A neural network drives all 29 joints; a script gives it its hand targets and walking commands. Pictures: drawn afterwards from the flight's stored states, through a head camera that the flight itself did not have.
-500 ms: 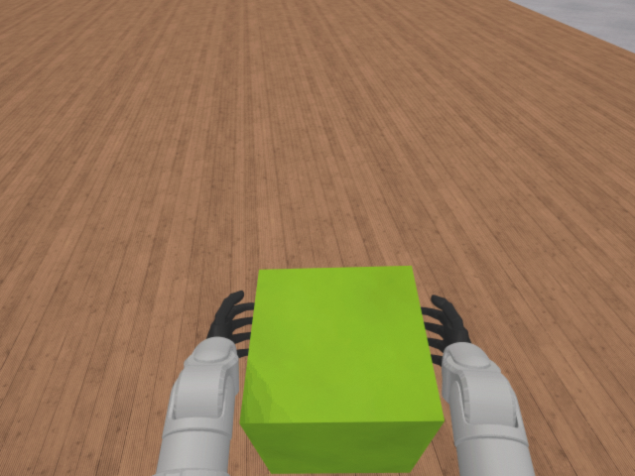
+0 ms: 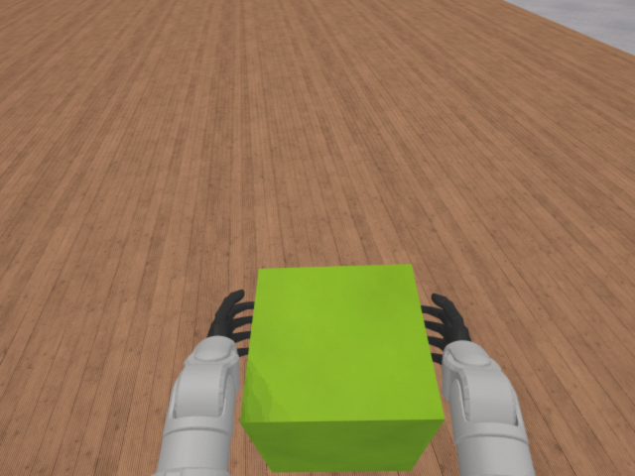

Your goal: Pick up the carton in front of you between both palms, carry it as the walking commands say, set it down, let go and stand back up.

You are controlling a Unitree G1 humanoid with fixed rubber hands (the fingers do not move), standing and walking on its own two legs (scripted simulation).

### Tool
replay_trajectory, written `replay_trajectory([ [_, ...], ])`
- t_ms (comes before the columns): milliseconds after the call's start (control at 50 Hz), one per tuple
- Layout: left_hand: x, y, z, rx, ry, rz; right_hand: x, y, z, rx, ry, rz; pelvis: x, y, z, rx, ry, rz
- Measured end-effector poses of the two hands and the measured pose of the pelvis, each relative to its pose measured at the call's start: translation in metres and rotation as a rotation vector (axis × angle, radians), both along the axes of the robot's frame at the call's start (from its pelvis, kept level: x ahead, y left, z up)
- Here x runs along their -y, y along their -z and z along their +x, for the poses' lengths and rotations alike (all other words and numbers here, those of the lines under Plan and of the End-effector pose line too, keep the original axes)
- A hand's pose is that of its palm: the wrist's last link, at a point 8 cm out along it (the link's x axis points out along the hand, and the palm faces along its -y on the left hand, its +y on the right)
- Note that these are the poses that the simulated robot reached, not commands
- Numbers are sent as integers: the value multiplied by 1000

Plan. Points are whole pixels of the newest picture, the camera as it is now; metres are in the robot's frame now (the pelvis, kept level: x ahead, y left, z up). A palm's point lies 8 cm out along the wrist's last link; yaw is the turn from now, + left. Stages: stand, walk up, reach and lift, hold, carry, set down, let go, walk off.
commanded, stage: carry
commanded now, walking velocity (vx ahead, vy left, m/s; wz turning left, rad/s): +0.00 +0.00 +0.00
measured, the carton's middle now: (338, 374) +0.30 -0.01 -0.04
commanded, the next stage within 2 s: hold in 0.48 s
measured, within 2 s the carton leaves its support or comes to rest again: neither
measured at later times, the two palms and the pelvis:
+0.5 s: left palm (217, 348) +0.28 +0.15 +0.05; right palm (453, 354) +0.28 -0.15 +0.04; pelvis -0.01 +0.00 +0.00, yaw +0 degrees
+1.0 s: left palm (214, 362) +0.26 +0.15 +0.05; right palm (456, 358) +0.27 -0.15 +0.04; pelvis -0.03 -0.02 +0.00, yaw +4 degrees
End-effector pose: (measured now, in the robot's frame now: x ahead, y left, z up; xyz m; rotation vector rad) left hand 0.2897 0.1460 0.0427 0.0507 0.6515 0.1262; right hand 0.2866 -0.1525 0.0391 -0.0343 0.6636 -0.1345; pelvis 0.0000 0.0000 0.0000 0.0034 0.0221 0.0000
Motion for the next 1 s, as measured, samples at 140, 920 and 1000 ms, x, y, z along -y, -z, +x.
replay_trajectory([
  [140, -3, -2, -3, 5, -5, -2, -3, -1, -2, 6, -3, 3, -2, 0, -2, 0, 0, 0],
  [920, -6, -12, -33, 8, -74, 7, -6, -3, -16, 10, -55, 32, 12, -2, -23, 202, -66, 6],
  [1000, -2, -12, -29, 12, -84, -6, -3, -3, -12, 14, -37, 59, 16, 1, -29, 208, -73, 9],
])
